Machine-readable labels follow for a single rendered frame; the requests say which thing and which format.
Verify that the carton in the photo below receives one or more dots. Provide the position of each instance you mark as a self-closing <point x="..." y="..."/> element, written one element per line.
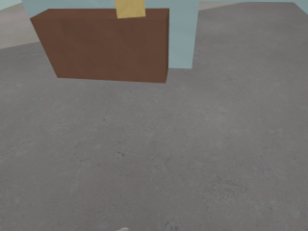
<point x="130" y="8"/>

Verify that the pedestal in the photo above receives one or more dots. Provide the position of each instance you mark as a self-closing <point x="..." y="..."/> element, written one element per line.
<point x="94" y="44"/>

